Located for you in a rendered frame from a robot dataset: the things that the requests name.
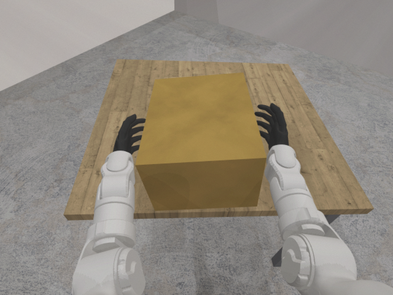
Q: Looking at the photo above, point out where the left robot upper arm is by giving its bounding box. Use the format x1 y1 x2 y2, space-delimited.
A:
72 246 146 295

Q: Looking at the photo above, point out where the right robot upper arm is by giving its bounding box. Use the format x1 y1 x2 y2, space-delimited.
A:
281 234 393 295

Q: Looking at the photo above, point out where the carton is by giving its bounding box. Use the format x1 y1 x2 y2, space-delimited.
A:
135 73 267 211

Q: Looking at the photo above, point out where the left robot hand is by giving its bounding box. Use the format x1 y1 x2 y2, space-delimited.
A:
113 114 146 155

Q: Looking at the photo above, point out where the right robot forearm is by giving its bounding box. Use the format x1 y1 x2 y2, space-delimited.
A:
265 144 357 279

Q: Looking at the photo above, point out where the right robot hand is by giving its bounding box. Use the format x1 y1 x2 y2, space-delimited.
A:
254 103 289 150

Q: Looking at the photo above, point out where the table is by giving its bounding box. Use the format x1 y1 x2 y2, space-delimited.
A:
63 59 374 267

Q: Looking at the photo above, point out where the left robot forearm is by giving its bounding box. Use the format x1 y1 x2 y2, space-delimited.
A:
72 151 136 295

